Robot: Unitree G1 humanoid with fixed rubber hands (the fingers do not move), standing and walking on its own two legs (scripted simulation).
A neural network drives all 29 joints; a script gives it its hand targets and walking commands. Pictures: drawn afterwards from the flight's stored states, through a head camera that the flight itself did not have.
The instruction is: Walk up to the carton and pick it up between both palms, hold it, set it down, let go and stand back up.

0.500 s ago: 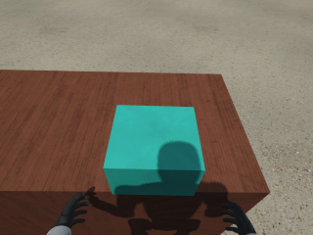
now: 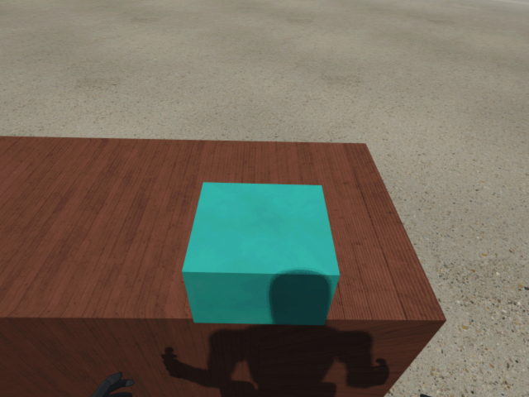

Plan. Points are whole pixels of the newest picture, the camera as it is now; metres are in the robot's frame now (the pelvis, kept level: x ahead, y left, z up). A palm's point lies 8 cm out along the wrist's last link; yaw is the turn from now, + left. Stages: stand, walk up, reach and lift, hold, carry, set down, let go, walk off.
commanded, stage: stand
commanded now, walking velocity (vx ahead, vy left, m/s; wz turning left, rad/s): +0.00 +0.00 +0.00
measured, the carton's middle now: (261, 250) +0.43 +0.02 -0.05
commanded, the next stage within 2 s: none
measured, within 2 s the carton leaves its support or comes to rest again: neither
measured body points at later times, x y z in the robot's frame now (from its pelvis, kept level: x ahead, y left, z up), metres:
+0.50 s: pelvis -0.02 +0.00 +0.00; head -0.06 +0.01 +0.45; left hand +0.10 +0.27 -0.10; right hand +0.07 -0.28 -0.11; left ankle +0.06 +0.12 -0.74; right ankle +0.03 -0.12 -0.74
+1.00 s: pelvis +0.00 +0.00 +0.00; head -0.03 +0.00 +0.45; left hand +0.11 +0.27 -0.10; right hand +0.09 -0.28 -0.12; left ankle +0.07 +0.12 -0.74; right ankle +0.03 -0.12 -0.74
